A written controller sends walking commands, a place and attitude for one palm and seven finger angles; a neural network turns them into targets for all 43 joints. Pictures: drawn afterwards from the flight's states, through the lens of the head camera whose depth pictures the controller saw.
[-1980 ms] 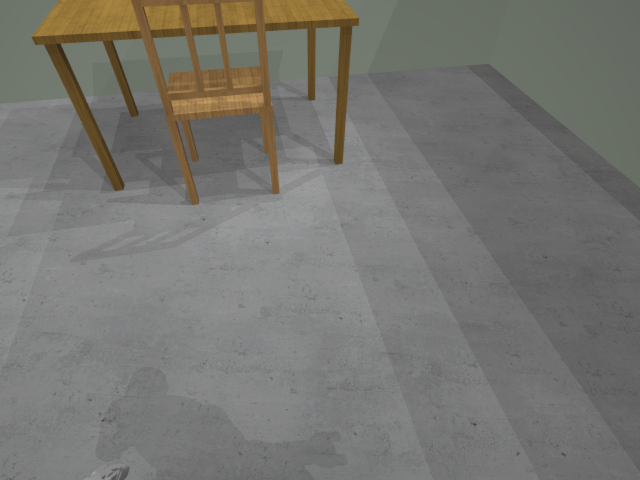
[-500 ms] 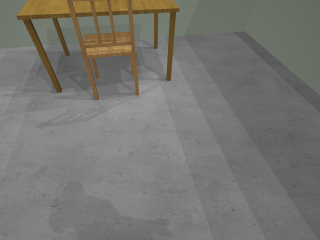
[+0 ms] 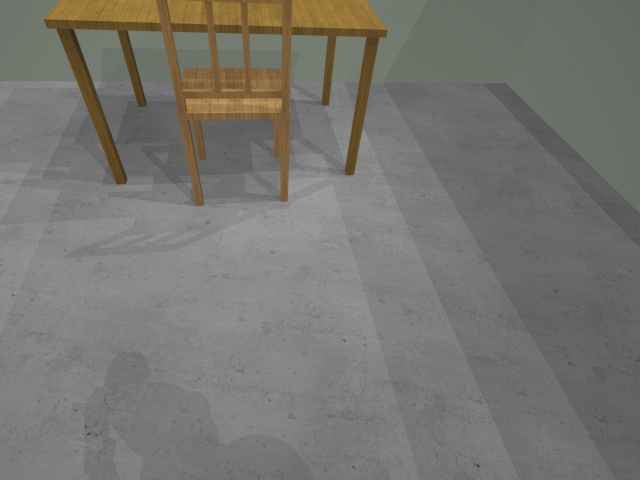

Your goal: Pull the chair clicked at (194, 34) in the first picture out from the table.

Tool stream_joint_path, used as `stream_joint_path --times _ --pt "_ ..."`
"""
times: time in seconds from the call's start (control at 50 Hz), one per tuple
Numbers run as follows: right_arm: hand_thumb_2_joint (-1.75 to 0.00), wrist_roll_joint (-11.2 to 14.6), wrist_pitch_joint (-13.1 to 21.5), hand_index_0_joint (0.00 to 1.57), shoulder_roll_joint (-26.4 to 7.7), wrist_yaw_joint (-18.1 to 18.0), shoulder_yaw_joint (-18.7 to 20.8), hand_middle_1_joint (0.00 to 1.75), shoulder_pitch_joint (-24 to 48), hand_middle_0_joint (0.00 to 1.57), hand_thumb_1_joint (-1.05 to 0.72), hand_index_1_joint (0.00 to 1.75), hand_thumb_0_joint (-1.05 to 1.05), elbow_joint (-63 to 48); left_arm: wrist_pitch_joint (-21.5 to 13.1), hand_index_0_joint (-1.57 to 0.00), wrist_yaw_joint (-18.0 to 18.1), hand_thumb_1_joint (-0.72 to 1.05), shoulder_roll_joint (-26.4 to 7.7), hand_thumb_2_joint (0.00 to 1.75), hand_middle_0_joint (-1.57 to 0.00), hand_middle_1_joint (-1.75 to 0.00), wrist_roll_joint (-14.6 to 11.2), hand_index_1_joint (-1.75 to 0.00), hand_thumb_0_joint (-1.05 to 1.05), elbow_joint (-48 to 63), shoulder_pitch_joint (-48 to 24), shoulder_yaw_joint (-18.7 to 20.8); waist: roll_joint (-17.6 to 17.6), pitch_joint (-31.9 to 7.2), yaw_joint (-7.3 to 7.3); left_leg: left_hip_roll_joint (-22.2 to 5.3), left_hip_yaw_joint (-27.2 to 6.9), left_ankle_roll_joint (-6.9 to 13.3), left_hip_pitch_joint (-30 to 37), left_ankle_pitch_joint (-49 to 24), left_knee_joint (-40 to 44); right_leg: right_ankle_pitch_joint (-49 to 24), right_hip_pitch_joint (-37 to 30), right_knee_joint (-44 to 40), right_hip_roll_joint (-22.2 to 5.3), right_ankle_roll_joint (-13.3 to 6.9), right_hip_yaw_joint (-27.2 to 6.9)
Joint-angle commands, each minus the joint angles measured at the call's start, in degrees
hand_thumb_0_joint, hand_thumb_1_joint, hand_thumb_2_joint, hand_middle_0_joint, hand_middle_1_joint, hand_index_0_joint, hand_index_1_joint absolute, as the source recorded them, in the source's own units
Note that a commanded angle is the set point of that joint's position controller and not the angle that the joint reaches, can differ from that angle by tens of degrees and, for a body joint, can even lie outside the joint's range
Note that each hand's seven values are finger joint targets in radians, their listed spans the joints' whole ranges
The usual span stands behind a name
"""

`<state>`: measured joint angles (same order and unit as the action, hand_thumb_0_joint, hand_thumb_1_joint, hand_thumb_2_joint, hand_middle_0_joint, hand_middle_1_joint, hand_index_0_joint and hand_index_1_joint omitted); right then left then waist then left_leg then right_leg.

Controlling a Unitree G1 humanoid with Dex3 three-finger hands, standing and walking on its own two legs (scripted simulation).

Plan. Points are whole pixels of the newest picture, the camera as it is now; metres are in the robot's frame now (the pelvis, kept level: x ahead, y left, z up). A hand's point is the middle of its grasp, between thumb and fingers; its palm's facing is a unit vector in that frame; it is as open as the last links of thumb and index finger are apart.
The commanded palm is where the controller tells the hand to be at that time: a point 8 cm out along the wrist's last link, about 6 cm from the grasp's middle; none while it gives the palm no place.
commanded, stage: walk to a spot facing it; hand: left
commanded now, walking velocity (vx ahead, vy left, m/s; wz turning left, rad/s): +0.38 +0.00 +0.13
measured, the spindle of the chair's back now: (213, 48) +1.39 +0.40 -0.07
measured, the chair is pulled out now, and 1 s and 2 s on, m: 0.00 0.00 0.00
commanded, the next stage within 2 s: turn to face it in 1.22 s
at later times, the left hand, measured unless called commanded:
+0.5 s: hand (231, 374) +0.32 +0.15 -0.17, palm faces +0.11 -0.98 -0.17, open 7.4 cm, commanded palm none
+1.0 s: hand (197, 336) +0.39 +0.23 -0.18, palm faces +0.23 -0.97 -0.13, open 7.4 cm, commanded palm none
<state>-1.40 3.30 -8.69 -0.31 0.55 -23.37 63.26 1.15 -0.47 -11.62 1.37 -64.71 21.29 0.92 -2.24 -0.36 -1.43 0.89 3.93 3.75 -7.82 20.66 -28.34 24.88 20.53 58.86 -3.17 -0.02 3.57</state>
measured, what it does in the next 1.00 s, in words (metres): walks ahead: right foot, then left foot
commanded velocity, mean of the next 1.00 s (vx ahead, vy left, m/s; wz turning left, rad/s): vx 0.38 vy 0.00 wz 0.07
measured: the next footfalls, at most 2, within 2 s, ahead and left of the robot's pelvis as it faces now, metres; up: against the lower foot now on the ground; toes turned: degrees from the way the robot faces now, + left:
right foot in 0.36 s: +0.33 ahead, -0.11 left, +0.00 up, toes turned -5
left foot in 0.82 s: +0.50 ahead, +0.15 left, +0.00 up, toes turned +19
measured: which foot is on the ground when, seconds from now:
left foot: down 0.00-0.36, up 0.38-0.80, down 0.82-1.00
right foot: up 0.00-0.34, down 0.36-0.84, up 0.86-1.00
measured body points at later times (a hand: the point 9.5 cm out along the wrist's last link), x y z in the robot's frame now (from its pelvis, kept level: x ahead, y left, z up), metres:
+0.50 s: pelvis +0.24 -0.03 -0.01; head +0.25 -0.03 +0.44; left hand +0.31 +0.20 -0.16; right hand +0.20 -0.25 -0.17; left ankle +0.11 +0.08 -0.63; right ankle +0.29 -0.11 -0.74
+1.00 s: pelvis +0.46 +0.07 +0.00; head +0.47 +0.10 +0.45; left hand +0.38 +0.28 -0.17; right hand +0.57 -0.15 -0.13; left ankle +0.46 +0.13 -0.74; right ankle +0.43 -0.08 -0.63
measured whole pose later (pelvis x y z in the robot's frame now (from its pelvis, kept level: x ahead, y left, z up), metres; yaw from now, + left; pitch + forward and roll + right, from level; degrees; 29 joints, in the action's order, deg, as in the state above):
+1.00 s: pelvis +0.46 +0.07 +0.00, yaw +8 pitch -2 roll -1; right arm -0.9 5.5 -8.8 -1.1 3.4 -10.7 58.2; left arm -1.1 -0.2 -9.3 1.2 -64.3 20.2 2.7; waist -2.0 3.7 1.6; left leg -1.1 10.9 4.7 -12.3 14.4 -27.9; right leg 19.3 26.0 70.0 -6.5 0.8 4.0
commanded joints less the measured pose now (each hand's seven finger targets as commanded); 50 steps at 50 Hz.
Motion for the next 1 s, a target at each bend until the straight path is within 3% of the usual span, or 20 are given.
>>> stream_joint_path --times 0.0,0.12,0.22,0.28,0.3,0.32,0.34,0.36,0.38,0.42,0.48,0.54,0.72,0.74,0.78,0.8,0.82,0.84,0.9,0.98 --pt "-0.9 0.7 1.77 0.2 -7.84 -1.66 1.34 0.3 -7.91 0.2 -0.9 0.3 0.0 1.18 -3.5 -0.2 -0.57 0.9 -2.69 0.9 -0.2 -0.3 0.14 -0.3 0.0 7.19 -7.81 1.4 6.16 6.97 -0.56 -15.56 -16.76 6.52 8.78 -26.24 16.41 -7.19 18.83 5.96 -3.52 0.91 -1.38" --pt "-0.9 1.04 2.4 0.2 -4.55 -2.29 1.11 0.3 -11.09 0.2 -0.9 0.3 0.0 3.44 -2.78 -0.2 -0.84 0.9 -0.83 0.9 -0.2 -0.3 -0.12 -0.3 0.0 9.55 -13.6 1.67 8.04 8.93 -0.44 -12.06 -9.47 3.82 9.48 -34.1 17.95 -15.01 21.68 -1.47 -2.92 1.77 2.11" --pt "-0.9 0.53 2.06 0.2 -5.07 -2.48 1.39 0.3 -12.48 0.2 -0.9 0.3 0.0 4.86 -3.6 -0.2 -0.78 0.9 0.04 0.9 -0.2 -0.3 -0.65 -0.3 0.0 11.93 -20.31 1.43 9.66 10.06 -1.84 -12.69 -7.54 4.36 8.65 -46.57 15.4 -14.98 10.59 -19.55 0.34 -0.73 5.03" --pt "-0.9 0.75 1.88 0.2 -7.47 -2.53 2.27 0.3 -9.85 0.2 -0.9 0.3 0.0 4.4 -4.12 -0.2 -0.16 0.9 -1.98 0.9 -0.2 -0.3 -0.29 -0.3 0.0 9.23 -9.66 2.38 8.89 4.43 3.27 -13.24 -6.39 3.35 9.57 -60.35 2.78 -14.55 -2.62 -22.77 3.22 -3.21 5.23" --pt "-0.9 0.85 1.81 0.2 -7.52 -2.41 2.53 0.3 -8.83 0.2 -0.9 0.3 0.0 3.91 -4.48 -0.2 0.11 0.9 -3.65 0.9 -0.2 -0.3 0.05 -0.3 0.0 7.28 -2.25 3.1 6.91 0.55 6.78 -11.91 -5.87 1.96 5.42 -56.79 -6.46 -17.2 -12.96 -26.18 3.31 -3.86 4.35" --pt "-0.9 1.23 1.81 0.2 -6.45 -1.78 2.38 0.3 -9.18 0.2 -0.9 0.3 0.0 3.0 -5.27 -0.2 0.57 0.9 -7.29 0.9 -0.2 -0.3 0.69 -0.3 0.0 5.22 5.8 4.15 2.01 -4.42 9.84 -9.01 -4.77 0.34 -6.75 -42.24 -21.85 -17.75 -28.78 -27.24 -4.14 -6.91 -3.7" --pt "-0.9 1.85 2.12 0.2 -3.12 -1.38 2.05 0.3 -12.35 0.2 -0.9 0.3 0.0 1.63 -5.37 -0.2 1.35 0.9 -12.36 0.9 -0.2 -0.3 0.68 -0.3 0.0 3.63 11.66 5.52 -10.55 -12.69 9.73 1.25 -2.28 -1.77 -21.39 1.84 -43.08 -20.34 -40.03 -33.51 -21.89 -13.65 -30.52" --pt "-0.9 1.79 1.89 0.2 -3.57 -1.35 2.18 0.3 -8.63 0.2 -0.9 0.3 0.0 0.77 -5.12 -0.2 1.38 0.9 -13.48 0.9 -0.2 -0.3 -0.53 -0.3 0.0 3.07 10.85 5.6 -7.52 -11.42 9.02 -0.1 -6.95 -0.3 -23.68 9.72 -53.47 -15.24 -34.53 -40.56 -25.15 -15.79 -36.66" --pt "-0.9 1.69 1.72 0.2 -3.18 -0.91 2.6 0.3 -6.48 0.2 -0.9 0.3 0.0 0.65 -5.12 -0.2 1.24 0.9 -11.02 0.9 -0.2 -0.3 -0.52 -0.3 0.0 4.38 4.39 5.18 -6.29 -5.8 6.83 -3.73 -7.68 0.15 -24.47 4.41 -55.38 -3.68 -26.61 -44.04 -23.42 -14.31 -32.63" --pt "-0.9 0.72 0.61 0.2 -1.48 -0.27 2.43 0.3 -0.22 0.2 -0.9 0.3 0.0 -1.2 -5.53 -0.2 1.65 0.9 -5.17 0.9 -0.2 -0.3 -0.32 -0.3 0.0 5.93 -2.9 3.36 1.34 5.56 3.28 -7.93 -7.32 -0.39 -24.65 -1.25 -51.77 -6.19 -8.22 -46.18 -20.03 -11.25 -22.0" --pt "-0.9 0.0 -1.84 0.2 0.63 0.2 2.19 0.3 -2.1 0.2 -0.9 0.3 0.0 -0.84 -6.11 -0.2 1.53 0.9 -1.6 0.9 -0.2 -0.3 0.1 -0.3 0.0 5.62 -4.72 2.03 -0.21 6.92 -0.62 -8.65 -5.25 -2.04 -20.14 -4.02 -44.21 -10.62 1.39 -48.17 -14.78 -7.86 -8.01" --pt "-0.9 -0.15 -2.6 0.2 0.49 0.81 2.54 0.3 0.2 0.2 -0.9 0.3 0.0 -2.64 -6.45 -0.2 1.42 0.9 -1.53 0.9 -0.2 -0.3 0.23 -0.3 0.0 5.49 -4.17 2.36 -3.66 6.77 -1.69 -9.62 -2.8 -3.81 -21.3 -8.92 -35.61 -13.33 1.6 -49.6 -12.43 -7.39 -1.93" --pt "-0.9 0.14 -0.57 0.2 -2.03 2.51 2.09 0.3 17.11 0.2 -0.9 0.3 0.0 -8.48 -6.09 -0.2 1.31 0.9 -6.11 0.9 -0.2 -0.3 0.16 -0.3 0.0 2.54 4.77 2.6 -2.03 5.42 3.66 -6.56 3.87 -2.8 -19.97 -8.82 -9.47 -30.67 -17.23 -43.02 -13.58 -7.17 0.43" --pt "-0.9 0.02 -0.4 0.2 -2.69 2.31 2.3 0.3 15.9 0.2 -0.9 0.3 0.0 -8.16 -6.0 -0.2 1.3 0.9 -6.37 0.9 -0.2 -0.3 0.11 -0.3 0.0 2.37 4.73 2.65 -1.91 5.13 2.62 -5.38 4.95 -2.25 -16.97 -7.94 -7.59 -35.15 -17.55 -40.15 -13.36 -6.89 1.28" --pt "-0.9 -0.43 0.21 0.2 -6.02 1.53 3.27 0.3 4.51 0.2 -0.9 0.3 0.0 -4.71 -5.79 -0.2 1.33 0.9 -6.29 0.9 -0.2 -0.3 -0.38 -0.3 0.0 2.43 3.93 2.59 0.71 -1.63 -2.76 -3.37 5.59 -0.6 1.42 -11.5 -0.74 -41.51 -13.25 -23.27 -10.09 -4.32 5.92" --pt "-0.9 -1.05 0.58 0.2 -12.58 0.88 4.88 0.3 -3.97 0.2 -0.9 0.3 0.0 -2.99 -5.71 -0.2 0.97 0.9 -3.81 0.9 -0.2 -0.3 -0.67 -0.3 0.0 3.48 4.95 2.38 11.68 -7.84 -5.87 -14.47 -10.33 3.68 16.1 -12.54 2.19 -25.83 -0.78 -7.16 -4.5 -1.26 8.44" --pt "-0.9 -0.52 0.37 0.2 -17.49 0.3 5.88 0.3 -9.09 0.2 -0.9 0.3 0.0 -1.73 -5.93 -0.2 0.46 0.9 -1.85 0.9 -0.2 -0.3 -1.05 -0.3 0.0 5.71 3.8 1.63 21.08 -10.05 -6.56 -27.49 -28.84 10.16 23.76 -19.38 9.08 7.34 13.17 10.27 1.92 0.37 6.56" --pt "-0.9 0.13 0.03 0.2 -15.51 -0.26 5.44 0.3 -7.47 0.2 -0.9 0.3 0.0 -1.24 -5.68 -0.2 0.94 0.9 -4.29 0.9 -0.2 -0.3 -0.62 -0.3 0.0 6.27 -0.06 2.1 12.9 -8.05 -6.42 -27.34 -27.71 10.83 20.97 -18.2 11.14 6.93 16.07 16.17 -0.59 -0.66 0.01" --pt "-0.9 0.31 1.27 0.2 -8.47 -0.73 3.36 0.3 3.17 0.2 -0.9 0.3 0.0 -3.44 -4.85 -0.2 0.1 0.9 -2.24 0.9 -0.2 -0.3 -0.2 -0.3 0.0 4.87 -2.7 2.63 4.03 2.1 -1.01 -21.86 -13.99 5.88 4.69 -23.28 13.42 -4.51 14.87 15.41 -5.88 0.11 -2.6" --pt "-0.9 0.41 2.2 0.2 -4.23 -1.05 2.9 0.3 3.15 0.2 -0.9 0.3 0.0 -3.05 -2.32 -0.2 0.13 0.9 1.47 0.9 -0.2 -0.3 0.64 -0.3 0.0 3.55 1.28 2.66 7.33 3.55 2.04 -16.65 -3.51 3.47 -0.46 -23.35 17.01 -11.61 12.13 10.79 -5.25 1.28 -1.74"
